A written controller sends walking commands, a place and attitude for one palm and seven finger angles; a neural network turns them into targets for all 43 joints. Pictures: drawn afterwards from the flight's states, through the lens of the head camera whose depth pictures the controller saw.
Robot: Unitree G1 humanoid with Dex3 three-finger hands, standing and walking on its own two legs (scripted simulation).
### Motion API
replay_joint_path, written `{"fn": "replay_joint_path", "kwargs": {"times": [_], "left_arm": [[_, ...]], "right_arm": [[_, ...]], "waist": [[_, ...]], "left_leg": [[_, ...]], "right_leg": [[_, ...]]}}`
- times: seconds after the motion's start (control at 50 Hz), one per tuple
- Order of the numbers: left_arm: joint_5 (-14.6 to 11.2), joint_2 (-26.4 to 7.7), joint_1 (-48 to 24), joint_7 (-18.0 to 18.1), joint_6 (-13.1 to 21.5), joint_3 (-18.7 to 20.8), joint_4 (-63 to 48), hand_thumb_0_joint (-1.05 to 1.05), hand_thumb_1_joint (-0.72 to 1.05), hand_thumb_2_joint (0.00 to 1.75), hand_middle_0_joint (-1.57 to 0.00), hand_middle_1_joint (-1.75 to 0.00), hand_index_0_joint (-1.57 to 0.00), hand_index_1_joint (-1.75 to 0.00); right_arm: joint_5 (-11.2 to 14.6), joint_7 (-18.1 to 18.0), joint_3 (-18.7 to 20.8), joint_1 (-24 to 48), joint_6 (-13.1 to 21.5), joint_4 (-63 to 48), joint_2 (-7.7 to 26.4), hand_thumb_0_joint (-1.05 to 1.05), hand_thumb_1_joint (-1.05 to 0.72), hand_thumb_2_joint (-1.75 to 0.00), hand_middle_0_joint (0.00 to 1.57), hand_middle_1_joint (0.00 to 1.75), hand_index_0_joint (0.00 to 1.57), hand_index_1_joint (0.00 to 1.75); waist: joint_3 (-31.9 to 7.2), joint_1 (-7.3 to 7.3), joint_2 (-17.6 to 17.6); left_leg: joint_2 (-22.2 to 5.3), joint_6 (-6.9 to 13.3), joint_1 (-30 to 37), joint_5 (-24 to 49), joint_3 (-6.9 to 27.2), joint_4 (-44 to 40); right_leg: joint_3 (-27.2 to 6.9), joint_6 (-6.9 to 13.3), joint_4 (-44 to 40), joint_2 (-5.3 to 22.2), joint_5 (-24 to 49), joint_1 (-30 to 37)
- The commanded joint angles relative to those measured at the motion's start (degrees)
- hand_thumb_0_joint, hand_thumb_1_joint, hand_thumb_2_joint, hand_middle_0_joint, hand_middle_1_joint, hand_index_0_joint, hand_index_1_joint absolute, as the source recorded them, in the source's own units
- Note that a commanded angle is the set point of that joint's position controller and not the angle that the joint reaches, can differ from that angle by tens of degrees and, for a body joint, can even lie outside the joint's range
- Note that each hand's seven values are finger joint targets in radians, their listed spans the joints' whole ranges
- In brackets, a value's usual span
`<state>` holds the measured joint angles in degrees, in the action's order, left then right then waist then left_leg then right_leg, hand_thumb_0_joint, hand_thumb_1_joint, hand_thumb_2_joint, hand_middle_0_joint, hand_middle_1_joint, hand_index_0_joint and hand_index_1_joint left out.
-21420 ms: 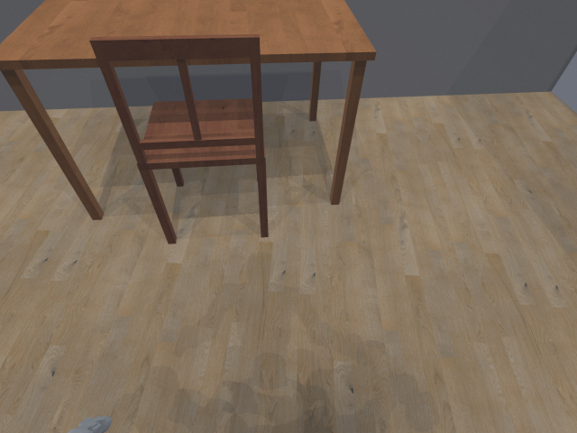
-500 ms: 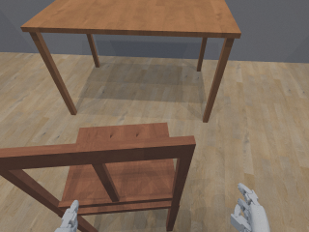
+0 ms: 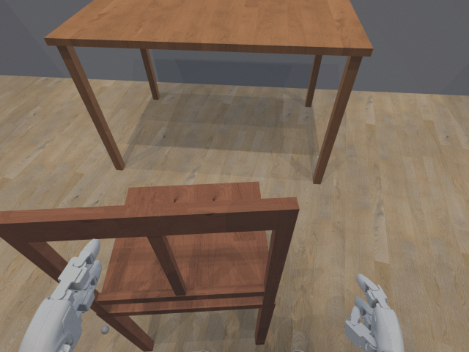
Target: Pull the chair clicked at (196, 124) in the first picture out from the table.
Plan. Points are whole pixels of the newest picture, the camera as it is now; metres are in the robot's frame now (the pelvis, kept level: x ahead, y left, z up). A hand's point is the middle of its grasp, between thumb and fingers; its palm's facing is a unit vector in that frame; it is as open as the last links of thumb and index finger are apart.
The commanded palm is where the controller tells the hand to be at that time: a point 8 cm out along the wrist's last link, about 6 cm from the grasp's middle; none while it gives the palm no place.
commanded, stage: draw the hand back to the body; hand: left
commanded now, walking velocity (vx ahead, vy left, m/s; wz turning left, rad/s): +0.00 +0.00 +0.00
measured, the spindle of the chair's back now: (170, 266) +0.28 +0.15 -0.04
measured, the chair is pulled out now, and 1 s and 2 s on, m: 0.66 0.66 0.66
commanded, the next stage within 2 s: step back with the hand held close in 1.04 s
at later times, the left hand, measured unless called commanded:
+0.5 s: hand (36, 273) +0.17 +0.25 +0.17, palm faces +0.42 -0.77 -0.47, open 10.8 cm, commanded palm +0.14 +0.28 +0.21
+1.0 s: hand (37, 210) +0.23 +0.25 +0.21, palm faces +0.44 -0.77 -0.46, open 7.5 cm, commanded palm +0.18 +0.29 +0.24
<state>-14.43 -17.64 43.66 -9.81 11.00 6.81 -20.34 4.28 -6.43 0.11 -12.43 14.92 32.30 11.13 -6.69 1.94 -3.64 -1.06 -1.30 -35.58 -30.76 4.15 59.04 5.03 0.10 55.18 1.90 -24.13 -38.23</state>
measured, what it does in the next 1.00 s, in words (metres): rises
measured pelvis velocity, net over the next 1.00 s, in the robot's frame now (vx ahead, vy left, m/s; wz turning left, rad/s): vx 0.03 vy -0.01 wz -0.02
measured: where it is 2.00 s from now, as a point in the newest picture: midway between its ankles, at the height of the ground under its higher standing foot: outside the picture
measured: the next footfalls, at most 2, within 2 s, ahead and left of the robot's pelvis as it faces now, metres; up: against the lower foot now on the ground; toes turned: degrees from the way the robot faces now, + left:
none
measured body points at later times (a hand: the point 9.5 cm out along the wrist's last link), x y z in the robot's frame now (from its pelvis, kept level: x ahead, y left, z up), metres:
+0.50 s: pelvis +0.02 -0.01 +0.05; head +0.00 -0.05 +0.50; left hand +0.15 +0.28 +0.19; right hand +0.22 -0.22 -0.03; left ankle -0.01 +0.13 -0.68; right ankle +0.04 -0.12 -0.68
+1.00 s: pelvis +0.03 -0.01 +0.06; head +0.03 -0.05 +0.51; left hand +0.20 +0.29 +0.24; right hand +0.21 -0.25 -0.04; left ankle -0.01 +0.13 -0.68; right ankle +0.04 -0.12 -0.68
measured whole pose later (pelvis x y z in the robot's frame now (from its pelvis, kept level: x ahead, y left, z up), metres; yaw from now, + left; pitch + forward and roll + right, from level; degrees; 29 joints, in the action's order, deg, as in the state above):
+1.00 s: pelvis +0.03 -0.01 +0.06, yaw -1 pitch -3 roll +0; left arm -3.2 -20.2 29.1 8.5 2.2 18.9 -23.9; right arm 1.2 -5.6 0.6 -10.7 8.1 40.9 14.3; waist 1.4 3.5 -5.6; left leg -2.0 -1.7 -4.6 -19.0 1.8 27.1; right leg 3.7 0.5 27.6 0.6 -14.6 -9.6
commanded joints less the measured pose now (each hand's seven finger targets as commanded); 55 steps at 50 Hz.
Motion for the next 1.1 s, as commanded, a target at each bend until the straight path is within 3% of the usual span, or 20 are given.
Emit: {"fn": "replay_joint_path", "kwargs": {"times": [0.0, 0.08, 0.12, 0.16, 0.22, 0.26, 0.34, 0.38, 0.46, 0.48, 0.54, 0.64, 0.68, 0.72, 0.84, 0.86, 0.94, 0.98, 1.04, 1.08], "left_arm": [[9.6, -9.3, -1.2, 15.6, -5.0, 7.8, -22.7, 0.0, -0.26, 0.34, -0.04, -0.06, -0.04, -0.06], [11.5, -9.6, -4.4, 19.9, -8.5, 8.4, -19.4, 0.0, -0.12, 0.41, -0.06, -0.09, -0.06, -0.09], [12.0, -9.7, -7.3, 20.4, -8.4, 8.3, -19.5, 0.0, -0.04, 0.44, -0.07, -0.1, -0.07, -0.1], [12.2, -11.1, -8.0, 20.8, -8.7, 10.0, -17.8, 0.0, 0.03, 0.48, -0.08, -0.12, -0.08, -0.12], [12.5, -12.2, -11.6, 21.0, -7.9, 11.0, -20.3, 0.0, 0.14, 0.53, -0.1, -0.14, -0.1, -0.14], [12.6, -14.8, -13.8, 21.6, -7.8, 13.7, -20.7, 0.0, 0.21, 0.57, -0.1, -0.16, -0.1, -0.16], [12.3, -14.7, -17.0, 21.5, -7.2, 14.4, -22.6, 0.0, 0.36, 0.64, -0.13, -0.19, -0.13, -0.19], [12.2, -15.8, -18.8, 21.8, -7.1, 15.8, -23.2, 0.0, 0.43, 0.67, -0.13, -0.2, -0.13, -0.2], [12.2, -15.4, -21.0, 21.6, -6.6, 17.2, -18.7, 0.0, 0.57, 0.74, -0.16, -0.23, -0.16, -0.23], [11.8, -13.7, -19.7, 21.3, -6.9, 16.9, -15.6, 0.0, 0.61, 0.76, -0.16, -0.24, -0.16, -0.24], [11.7, -11.5, -18.6, 20.2, -6.3, 16.7, -12.0, 0.0, 0.72, 0.81, -0.18, -0.26, -0.18, -0.26], [11.1, -14.2, -20.0, 19.4, -5.2, 20.8, -12.3, 0.0, 0.9, 0.9, -0.2, -0.3, -0.2, -0.3], [11.0, -12.9, -17.7, 19.0, -5.4, 20.1, -10.2, 0.0, 0.9, 0.9, -0.2, -0.3, -0.2, -0.3], [11.0, -12.8, -16.9, 18.7, -5.2, 19.9, -11.5, 0.0, 0.9, 0.9, -0.2, -0.3, -0.2, -0.3], [11.5, -14.8, -18.9, 19.2, -4.8, 20.9, -16.3, 0.0, 0.9, 0.9, -0.2, -0.3, -0.2, -0.3], [11.5, -15.4, -20.2, 19.4, -4.9, 21.3, -16.8, 0.0, 0.9, 0.9, -0.2, -0.3, -0.2, -0.3], [11.7, -14.1, -19.4, 19.5, -5.0, 20.2, -15.2, 0.0, 0.9, 0.9, -0.2, -0.3, -0.2, -0.3], [11.7, -13.5, -20.1, 19.4, -5.4, 19.6, -14.0, 0.0, 0.9, 0.9, -0.2, -0.3, -0.2, -0.3], [11.7, -13.5, -19.9, 19.3, -5.4, 19.5, -14.3, 0.0, 0.9, 0.9, -0.2, -0.3, -0.2, -0.3], [11.9, -13.5, -20.7, 19.3, -5.5, 19.3, -15.0, 0.0, 0.9, 0.9, -0.2, -0.3, -0.2, -0.3]], "right_arm": [[-1.6, -2.1, 0.8, 5.1, 1.0, -9.3, 5.5, 0.0, -0.9, -0.9, 0.2, 0.3, 0.2, 0.3], [-2.0, -2.8, 0.2, 6.6, -0.9, -7.6, 6.0, 0.0, -0.9, -0.9, 0.2, 0.3, 0.2, 0.3], [-2.3, -2.5, 0.0, 6.9, -0.9, -7.2, 6.6, 0.0, -0.9, -0.9, 0.2, 0.3, 0.2, 0.3], [-2.4, -2.5, 0.1, 7.9, -0.7, -6.4, 6.9, 0.0, -0.9, -0.9, 0.2, 0.3, 0.2, 0.3], [-2.8, -2.1, -0.3, 8.1, 0.0, -5.6, 7.1, 0.0, -0.9, -0.9, 0.2, 0.3, 0.2, 0.3], [-3.0, -2.2, -0.2, 7.8, 0.5, -4.6, 7.3, 0.0, -0.9, -0.9, 0.2, 0.3, 0.2, 0.3], [-3.3, -1.7, -0.5, 8.8, 1.6, -3.6, 7.5, 0.0, -0.9, -0.9, 0.2, 0.3, 0.2, 0.3], [-3.4, -1.7, -0.4, 9.1, 1.9, -2.7, 7.8, 0.0, -0.9, -0.9, 0.2, 0.3, 0.2, 0.3], [-3.5, -1.3, 0.0, 8.4, 1.9, -1.4, 8.0, 0.0, -0.9, -0.9, 0.2, 0.3, 0.2, 0.3], [-3.5, -1.1, 0.3, 9.6, 1.3, -1.2, 7.8, 0.0, -0.9, -0.9, 0.2, 0.3, 0.2, 0.3], [-3.4, 0.1, 0.6, 10.1, -0.1, -1.1, 7.6, 0.0, -0.9, -0.9, 0.2, 0.3, 0.2, 0.3], [-3.1, 1.0, 1.3, 10.9, -2.4, -1.5, 7.6, 0.0, -0.9, -0.9, 0.2, 0.3, 0.2, 0.3], [-3.1, 1.0, 1.6, 11.2, -3.3, -1.4, 7.6, 0.0, -0.9, -0.9, 0.2, 0.3, 0.2, 0.3], [-2.9, 1.2, 1.7, 11.2, -3.9, -2.0, 7.5, 0.0, -0.9, -0.9, 0.2, 0.3, 0.2, 0.3], [-2.9, 0.7, 1.8, 11.0, -3.5, -2.0, 7.7, 0.0, -0.9, -0.9, 0.2, 0.3, 0.2, 0.3], [-2.9, 0.6, 1.7, 11.0, -3.3, -1.8, 7.9, 0.0, -0.9, -0.9, 0.2, 0.3, 0.2, 0.3], [-3.0, 0.5, 1.9, 10.6, -3.3, -1.3, 7.9, 0.0, -0.9, -0.9, 0.2, 0.3, 0.2, 0.3], [-3.0, 0.4, 1.8, 10.8, -3.4, -1.1, 7.9, 0.0, -0.9, -0.9, 0.2, 0.3, 0.2, 0.3], [-3.2, 0.6, 1.8, 10.9, -3.5, -1.2, 8.1, 0.0, -0.9, -0.9, 0.2, 0.3, 0.2, 0.3], [-3.1, 0.7, 1.6, 11.0, -3.4, -1.2, 7.9, 0.0, -0.9, -0.9, 0.2, 0.3, 0.2, 0.3]], "waist": [[-2.5, 1.23, -6.5], [3.1, 0.96, -0.3], [4.0, 0.97, -1.3], [5.2, 1.2, 0.6], [4.3, 1.34, -1.7], [3.8, 1.57, -2.0], [3.4, 1.5, -3.0], [3.5, 1.5, -5.4], [3.7, 1.58, -1.0], [6.3, 1.43, 1.2], [6.7, 1.77, 3.1], [4.4, 2.42, 2.3], [6.4, 2.32, 2.5], [3.8, 2.46, 3.0], [2.1, 2.4, 0.0], [2.5, 2.14, -2.1], [2.5, 2.04, 1.8], [4.2, 1.82, 1.0], [3.4, 2.13, 1.8], [3.9, 2.13, -1.2]], "left_leg": [[-1.0, 1.2, 6.0, 9.9, -1.2, -18.0], [-1.6, 1.5, 9.7, 10.2, -0.6, -21.4], [-1.5, 1.6, 11.6, 9.4, -0.5, -23.6], [-1.4, 1.7, 12.7, 10.0, -0.5, -24.8], [-1.1, 1.7, 16.8, 11.4, -0.6, -27.3], [-1.1, 1.8, 18.3, 13.4, -0.5, -28.4], [-0.9, 1.8, 22.3, 16.6, -0.8, -30.4], [-0.7, 1.7, 23.8, 18.3, -0.9, -31.5], [-0.8, 2.1, 25.3, 20.6, -1.3, -32.7], [-0.9, 2.1, 25.3, 20.6, -1.3, -33.0], [-1.2, 2.4, 25.2, 21.7, -2.1, -33.7], [-1.4, 2.6, 26.3, 25.1, -3.2, -34.3], [-1.6, 2.5, 25.8, 25.3, -3.1, -34.6], [-1.6, 2.6, 26.9, 26.2, -3.5, -34.5], [-1.7, 2.5, 28.7, 26.5, -3.5, -34.9], [-1.5, 2.3, 28.4, 25.9, -3.4, -35.0], [-1.9, 2.6, 29.3, 27.8, -3.5, -34.9], [-1.8, 2.5, 28.5, 27.0, -3.4, -35.2], [-2.1, 2.5, 28.8, 27.1, -3.1, -35.6], [-2.0, 2.3, 28.8, 27.4, -3.2, -35.6]], "right_leg": [[-2.4, 2.6, -16.0, 1.9, 2.2, 15.1], [-1.3, 2.3, -20.2, 1.6, 2.5, 16.7], [-1.1, 2.2, -21.7, 1.8, 2.4, 18.1], [-1.8, 2.2, -24.0, 1.6, 3.0, 19.9], [-2.0, 2.1, -25.6, 1.9, 4.5, 21.8], [-2.1, 2.3, -26.8, 1.9, 6.4, 23.7], [-2.6, 1.9, -28.3, 1.8, 9.8, 25.6], [-2.8, 2.0, -28.9, 1.9, 11.8, 26.9], [-2.1, 1.3, -30.5, 2.2, 14.2, 28.9], [-2.7, 1.1, -30.7, 1.8, 14.8, 27.9], [-2.5, 0.8, -31.5, 2.0, 16.4, 29.2], [-3.1, 0.6, -31.8, 2.4, 21.4, 32.0], [-3.2, 0.8, -32.0, 2.3, 22.1, 31.6], [-3.0, 0.6, -32.0, 2.4, 23.0, 32.5], [-3.2, 0.9, -32.3, 2.3, 21.9, 32.5], [-3.5, 1.0, -32.6, 2.3, 21.1, 32.5], [-3.0, 0.9, -32.4, 2.2, 23.0, 32.4], [-3.1, 0.9, -32.8, 2.2, 22.0, 31.9], [-2.8, 1.0, -32.4, 2.2, 21.5, 32.2], [-2.9, 1.2, -32.4, 2.2, 21.3, 31.9]]}}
